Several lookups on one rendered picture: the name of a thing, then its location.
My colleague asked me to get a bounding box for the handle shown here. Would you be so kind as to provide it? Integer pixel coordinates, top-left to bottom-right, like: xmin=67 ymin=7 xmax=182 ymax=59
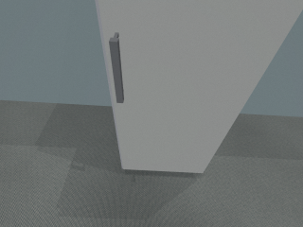
xmin=109 ymin=32 xmax=124 ymax=103

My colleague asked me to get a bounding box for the fridge door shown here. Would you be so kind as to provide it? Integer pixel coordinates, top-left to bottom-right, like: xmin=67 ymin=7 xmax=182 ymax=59
xmin=98 ymin=0 xmax=303 ymax=173

